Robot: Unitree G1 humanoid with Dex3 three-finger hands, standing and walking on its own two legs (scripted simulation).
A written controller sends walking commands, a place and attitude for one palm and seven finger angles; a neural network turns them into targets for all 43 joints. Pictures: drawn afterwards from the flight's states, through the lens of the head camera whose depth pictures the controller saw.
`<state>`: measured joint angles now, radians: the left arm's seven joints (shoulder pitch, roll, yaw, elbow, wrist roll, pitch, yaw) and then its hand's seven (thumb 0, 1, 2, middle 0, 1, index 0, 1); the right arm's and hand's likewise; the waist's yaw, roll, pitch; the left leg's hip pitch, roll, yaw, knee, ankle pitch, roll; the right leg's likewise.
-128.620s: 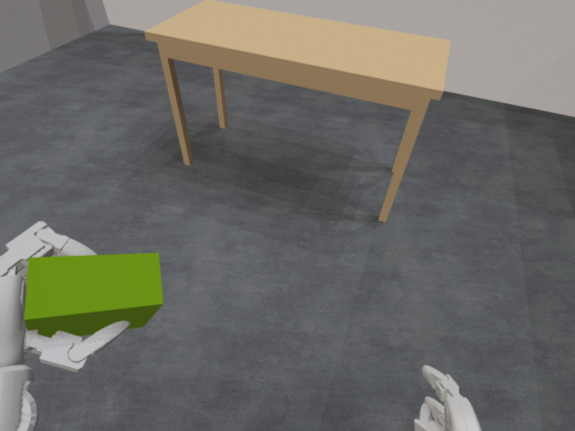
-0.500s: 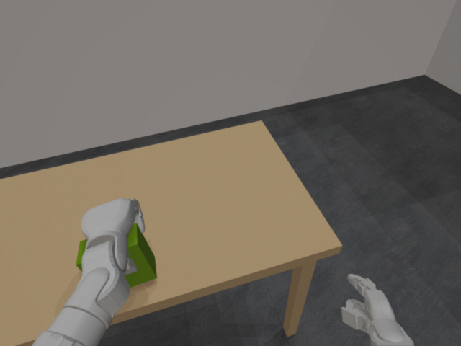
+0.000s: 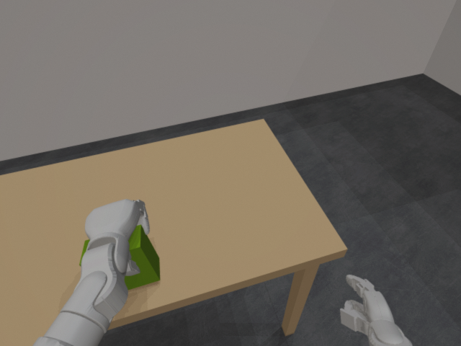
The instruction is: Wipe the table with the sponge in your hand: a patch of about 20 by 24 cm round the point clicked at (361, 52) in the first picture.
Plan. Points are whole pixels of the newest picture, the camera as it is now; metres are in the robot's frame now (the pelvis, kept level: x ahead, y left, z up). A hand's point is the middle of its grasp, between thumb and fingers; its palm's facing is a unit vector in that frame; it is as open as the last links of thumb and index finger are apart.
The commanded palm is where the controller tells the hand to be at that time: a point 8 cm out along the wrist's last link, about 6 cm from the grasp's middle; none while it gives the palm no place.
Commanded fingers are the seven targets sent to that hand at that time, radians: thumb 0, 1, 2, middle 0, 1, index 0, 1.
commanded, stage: lower the sponge onto the table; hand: left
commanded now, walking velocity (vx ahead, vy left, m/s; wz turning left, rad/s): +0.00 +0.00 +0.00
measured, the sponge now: (127, 266) +0.26 +0.25 -0.03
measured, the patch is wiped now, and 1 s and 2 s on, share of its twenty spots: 0.00 0.05 0.20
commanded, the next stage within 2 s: wipe forward along the first lane in 1.12 s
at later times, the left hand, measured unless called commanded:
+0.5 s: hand (137, 235) +0.29 +0.22 +0.03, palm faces -0.09 -0.11 -0.99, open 9.7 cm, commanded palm +0.27 +0.23 +0.11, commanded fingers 0.00 0.10 1.30 -1.20 -1.60 -1.20 -1.60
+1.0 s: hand (136, 236) +0.29 +0.23 +0.03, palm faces -0.06 -0.09 -0.99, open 9.7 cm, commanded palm +0.27 +0.23 +0.09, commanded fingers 0.00 0.10 1.30 -1.20 -1.60 -1.20 -1.60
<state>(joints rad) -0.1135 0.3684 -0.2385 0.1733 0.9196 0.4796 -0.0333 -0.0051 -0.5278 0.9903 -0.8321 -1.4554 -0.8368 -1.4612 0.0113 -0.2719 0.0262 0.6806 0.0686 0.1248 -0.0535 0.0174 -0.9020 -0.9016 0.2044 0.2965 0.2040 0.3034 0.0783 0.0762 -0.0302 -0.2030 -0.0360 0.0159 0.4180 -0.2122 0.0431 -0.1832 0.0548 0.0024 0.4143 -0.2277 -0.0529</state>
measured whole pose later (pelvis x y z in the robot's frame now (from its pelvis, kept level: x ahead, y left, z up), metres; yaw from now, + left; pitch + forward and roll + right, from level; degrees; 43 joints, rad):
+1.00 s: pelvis +0.00 -0.01 +0.00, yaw -1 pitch +1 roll +0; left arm -0.15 0.31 -0.22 0.33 0.98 0.40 0.16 0.00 -0.53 0.99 -0.83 -1.46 -0.84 -1.46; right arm 0.03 -0.26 0.00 0.71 0.07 0.12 -0.04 0.02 -0.90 -0.90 0.20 0.30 0.20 0.30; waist 0.08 0.08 -0.06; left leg -0.24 -0.02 0.02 0.44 -0.21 0.02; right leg -0.22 0.07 0.01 0.44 -0.23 -0.07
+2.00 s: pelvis -0.01 +0.00 -0.01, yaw +0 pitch +9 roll -1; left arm -0.57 0.36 -0.14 0.84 1.01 0.30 0.22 -0.01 -0.58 1.02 -0.86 -1.45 -0.87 -1.45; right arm 0.16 -0.26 -0.01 0.74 0.09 0.16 -0.05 0.01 -0.90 -0.90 0.20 0.30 0.20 0.30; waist 0.01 0.05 -0.12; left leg -0.48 -0.03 0.01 0.56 -0.24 0.04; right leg -0.45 0.06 -0.01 0.53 -0.25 -0.05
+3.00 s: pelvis -0.01 +0.02 -0.02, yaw -1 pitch +17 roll -3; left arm -0.92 0.57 -0.08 1.20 1.07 0.22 0.20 -0.01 -0.59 1.03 -0.86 -1.46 -0.86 -1.47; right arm 0.27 -0.27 -0.02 0.75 0.07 0.13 -0.03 0.01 -0.90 -0.90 0.20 0.30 0.21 0.30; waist -0.11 0.04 -0.14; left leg -0.69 -0.01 0.00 0.68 -0.28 0.06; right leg -0.63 0.08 -0.02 0.58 -0.25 -0.03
